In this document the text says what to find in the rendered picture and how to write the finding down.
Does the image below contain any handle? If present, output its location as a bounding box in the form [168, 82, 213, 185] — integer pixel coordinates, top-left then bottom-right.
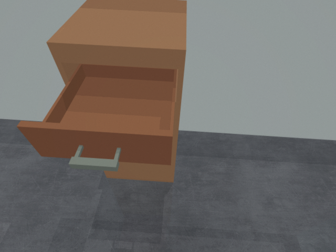
[69, 145, 121, 172]

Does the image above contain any drawer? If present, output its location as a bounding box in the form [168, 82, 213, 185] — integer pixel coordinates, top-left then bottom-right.
[17, 64, 177, 165]

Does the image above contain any cabinet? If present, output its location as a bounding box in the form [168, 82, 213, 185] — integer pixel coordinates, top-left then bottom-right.
[46, 0, 187, 183]

